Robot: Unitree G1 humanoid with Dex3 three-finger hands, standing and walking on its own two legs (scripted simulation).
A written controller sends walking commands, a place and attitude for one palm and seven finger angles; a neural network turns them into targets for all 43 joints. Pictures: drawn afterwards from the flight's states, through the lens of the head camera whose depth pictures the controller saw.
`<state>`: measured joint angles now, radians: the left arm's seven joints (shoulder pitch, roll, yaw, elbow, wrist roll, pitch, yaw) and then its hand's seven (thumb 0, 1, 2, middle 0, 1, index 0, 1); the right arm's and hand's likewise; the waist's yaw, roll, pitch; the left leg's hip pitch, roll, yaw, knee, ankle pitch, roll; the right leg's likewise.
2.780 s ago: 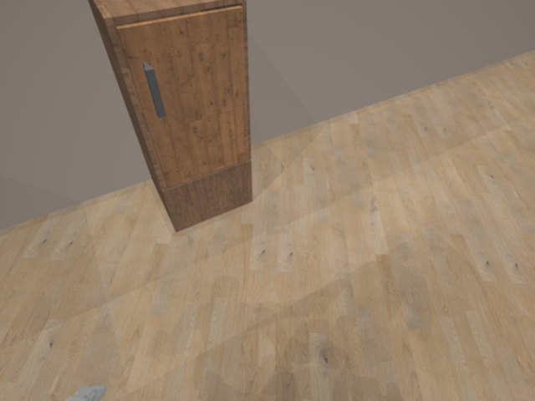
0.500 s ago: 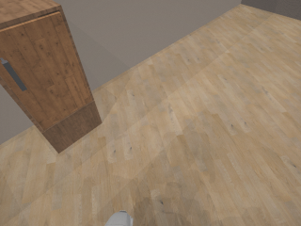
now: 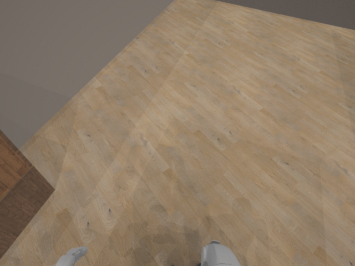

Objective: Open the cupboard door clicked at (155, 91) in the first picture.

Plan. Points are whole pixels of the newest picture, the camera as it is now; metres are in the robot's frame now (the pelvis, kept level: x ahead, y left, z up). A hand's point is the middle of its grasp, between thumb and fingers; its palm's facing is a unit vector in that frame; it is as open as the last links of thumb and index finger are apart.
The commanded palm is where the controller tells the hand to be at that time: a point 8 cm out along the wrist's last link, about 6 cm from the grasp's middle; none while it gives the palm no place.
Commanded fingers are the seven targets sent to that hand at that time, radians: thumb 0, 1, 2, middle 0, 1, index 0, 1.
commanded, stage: walk to a spot facing it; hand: left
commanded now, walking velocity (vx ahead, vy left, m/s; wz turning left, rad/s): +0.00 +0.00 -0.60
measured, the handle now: out of the picture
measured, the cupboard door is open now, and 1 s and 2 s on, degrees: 0 0 0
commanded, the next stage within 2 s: turn to face it in 1.76 s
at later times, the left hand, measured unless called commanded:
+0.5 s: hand (118, 224) +0.25 +0.17 -0.18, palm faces -0.25 -0.95 -0.20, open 7.4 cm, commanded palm none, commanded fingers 0.00 0.90 0.90 -0.20 -0.30 -0.20 -0.30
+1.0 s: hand (132, 202) +0.31 +0.14 -0.17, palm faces -0.57 -0.79 -0.22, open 7.4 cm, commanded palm none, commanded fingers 0.00 0.90 0.90 -0.20 -0.30 -0.20 -0.30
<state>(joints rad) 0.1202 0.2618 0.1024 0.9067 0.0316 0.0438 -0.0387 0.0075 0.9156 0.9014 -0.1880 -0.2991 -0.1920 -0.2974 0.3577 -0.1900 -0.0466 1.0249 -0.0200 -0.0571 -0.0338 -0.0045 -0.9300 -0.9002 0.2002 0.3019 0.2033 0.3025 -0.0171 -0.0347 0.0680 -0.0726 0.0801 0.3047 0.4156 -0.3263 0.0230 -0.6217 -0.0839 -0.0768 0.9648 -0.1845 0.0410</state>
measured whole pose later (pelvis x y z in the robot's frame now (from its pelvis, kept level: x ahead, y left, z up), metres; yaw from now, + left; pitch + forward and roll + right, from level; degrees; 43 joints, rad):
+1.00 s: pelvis +0.12 +0.03 -0.01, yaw -37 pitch +1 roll -1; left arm 0.16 0.23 0.09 0.91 0.02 0.07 -0.03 0.01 0.91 0.90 -0.19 -0.30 -0.20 -0.30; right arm 0.25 -0.20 -0.07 0.95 -0.02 0.01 -0.01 0.00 -0.91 -0.90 0.20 0.30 0.21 0.30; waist -0.02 0.01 0.10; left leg -0.22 0.20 0.35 0.58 -0.34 -0.02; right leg -0.34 -0.04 -0.09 0.72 -0.40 0.05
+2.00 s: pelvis +0.18 -0.10 -0.02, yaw -68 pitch +0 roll +0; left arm 0.09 0.19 0.04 0.91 0.01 -0.01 0.01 0.01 0.91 0.90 -0.20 -0.30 -0.20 -0.30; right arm 0.26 -0.22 -0.06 1.01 -0.01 0.04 -0.03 0.01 -0.91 -0.90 0.20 0.30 0.20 0.30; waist -0.04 0.04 0.11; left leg -0.43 0.13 0.06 1.19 -0.48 -0.06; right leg -0.32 0.00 -0.12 0.61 -0.29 -0.05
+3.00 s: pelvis +0.15 -0.14 +0.00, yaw -34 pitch -1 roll +2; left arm 0.20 0.17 0.02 0.88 0.02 0.02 0.02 0.01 0.91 0.90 -0.20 -0.30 -0.20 -0.30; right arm 0.21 -0.28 -0.11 0.92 -0.02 0.08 0.03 0.00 -0.91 -0.90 0.20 0.30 0.20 0.30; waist -0.03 0.03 0.05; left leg -0.56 0.01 0.00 1.16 -0.35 -0.07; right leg -0.21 -0.09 -0.13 0.50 -0.28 0.00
